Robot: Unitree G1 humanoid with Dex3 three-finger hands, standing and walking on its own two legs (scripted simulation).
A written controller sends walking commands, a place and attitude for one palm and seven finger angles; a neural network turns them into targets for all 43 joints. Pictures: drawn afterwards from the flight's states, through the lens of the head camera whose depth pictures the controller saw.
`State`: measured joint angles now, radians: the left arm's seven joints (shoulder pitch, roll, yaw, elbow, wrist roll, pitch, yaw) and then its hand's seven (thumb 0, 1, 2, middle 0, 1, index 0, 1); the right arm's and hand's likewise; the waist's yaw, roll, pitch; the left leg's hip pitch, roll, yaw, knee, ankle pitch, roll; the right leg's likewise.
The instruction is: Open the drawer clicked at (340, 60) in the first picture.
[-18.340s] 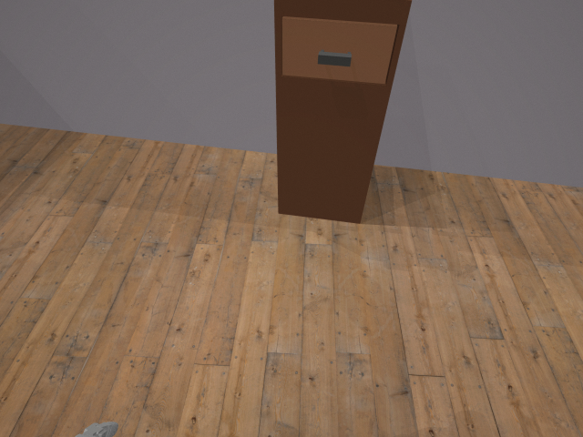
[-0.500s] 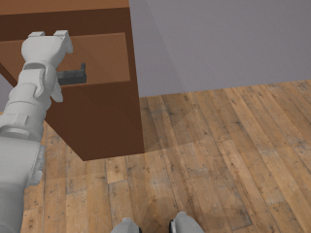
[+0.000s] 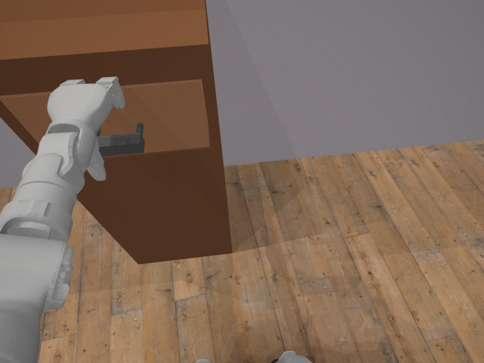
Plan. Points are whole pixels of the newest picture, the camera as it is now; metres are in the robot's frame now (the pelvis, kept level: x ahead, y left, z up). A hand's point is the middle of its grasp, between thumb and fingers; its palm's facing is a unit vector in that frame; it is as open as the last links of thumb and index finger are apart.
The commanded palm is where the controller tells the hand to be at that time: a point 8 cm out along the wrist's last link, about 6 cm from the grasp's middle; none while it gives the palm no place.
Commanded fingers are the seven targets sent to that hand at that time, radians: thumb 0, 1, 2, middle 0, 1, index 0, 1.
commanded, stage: re-aim the fingers above the handle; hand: left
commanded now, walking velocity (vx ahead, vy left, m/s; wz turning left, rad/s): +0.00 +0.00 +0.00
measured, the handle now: (117, 136) +0.53 +0.23 +0.04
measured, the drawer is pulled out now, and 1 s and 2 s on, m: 0.00 0.00 0.00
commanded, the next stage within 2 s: none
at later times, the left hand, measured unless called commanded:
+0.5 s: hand (97, 128) +0.49 +0.23 +0.10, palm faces +0.01 +0.01 -1.00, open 13.5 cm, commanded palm +0.49 +0.25 +0.15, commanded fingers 0.00 -0.50 0.30 -0.30 -1.20 -0.30 -1.20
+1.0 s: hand (97, 129) +0.49 +0.23 +0.10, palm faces +0.01 +0.02 -1.00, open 13.5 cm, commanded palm +0.48 +0.26 +0.15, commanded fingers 0.00 -0.50 0.30 -0.30 -1.20 -0.30 -1.20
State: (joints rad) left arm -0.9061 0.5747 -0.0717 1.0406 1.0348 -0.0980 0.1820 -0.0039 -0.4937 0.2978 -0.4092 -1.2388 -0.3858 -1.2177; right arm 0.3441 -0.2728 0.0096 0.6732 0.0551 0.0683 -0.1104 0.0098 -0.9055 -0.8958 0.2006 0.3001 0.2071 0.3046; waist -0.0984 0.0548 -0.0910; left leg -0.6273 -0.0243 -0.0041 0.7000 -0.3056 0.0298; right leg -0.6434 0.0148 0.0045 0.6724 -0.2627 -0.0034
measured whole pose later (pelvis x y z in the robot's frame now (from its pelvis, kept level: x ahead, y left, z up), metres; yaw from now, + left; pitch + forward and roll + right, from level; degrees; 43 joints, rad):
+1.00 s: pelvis +0.01 -0.01 +0.00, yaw +0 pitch +13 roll +0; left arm -0.86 0.57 -0.04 1.02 1.06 -0.12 0.20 0.00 -0.49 0.30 -0.41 -1.23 -0.37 -1.23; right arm 0.33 -0.28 -0.01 0.68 0.04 0.08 -0.09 0.01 -0.91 -0.90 0.20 0.30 0.21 0.30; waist -0.09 0.05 -0.09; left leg -0.59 -0.02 -0.01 0.67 -0.31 0.02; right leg -0.61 0.02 0.00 0.65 -0.27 -0.01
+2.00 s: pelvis +0.01 -0.01 +0.00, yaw +0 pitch +13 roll +0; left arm -0.86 0.57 -0.04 1.03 1.05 -0.12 0.20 0.00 -0.49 0.30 -0.40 -1.22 -0.37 -1.24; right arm 0.33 -0.28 -0.02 0.69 0.04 0.08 -0.10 0.01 -0.91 -0.90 0.20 0.30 0.21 0.30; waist -0.09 0.05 -0.09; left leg -0.58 -0.02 -0.01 0.67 -0.30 0.02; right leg -0.60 0.02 0.00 0.65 -0.26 -0.01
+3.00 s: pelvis -0.01 +0.00 -0.01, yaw +0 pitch +15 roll +0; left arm -0.97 0.56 -0.08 1.12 1.06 -0.06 0.27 0.00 -0.49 0.30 -0.37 -1.24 -0.32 -1.33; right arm 0.34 -0.28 0.00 0.68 0.04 0.07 -0.09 0.01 -0.91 -0.90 0.20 0.30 0.21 0.30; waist -0.10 0.04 -0.11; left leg -0.70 -0.02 0.00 0.75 -0.31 0.03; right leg -0.72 0.02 0.00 0.72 -0.26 -0.01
